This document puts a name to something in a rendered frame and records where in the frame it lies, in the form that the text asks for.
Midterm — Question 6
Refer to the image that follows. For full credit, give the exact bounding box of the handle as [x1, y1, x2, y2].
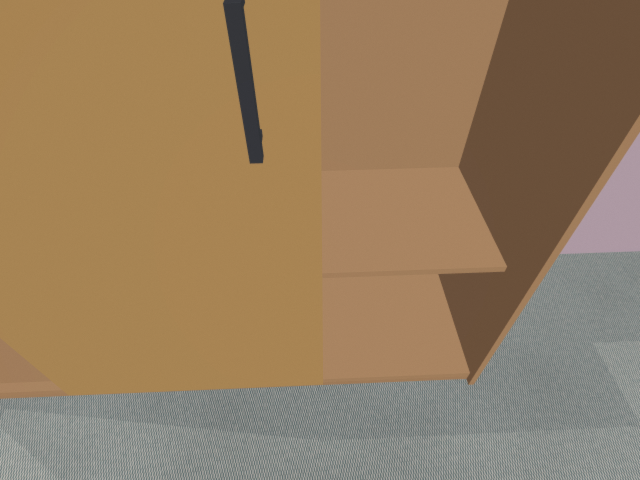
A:
[223, 0, 264, 164]

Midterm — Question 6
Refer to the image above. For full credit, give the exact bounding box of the wardrobe door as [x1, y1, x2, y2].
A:
[0, 0, 323, 395]
[0, 338, 51, 383]

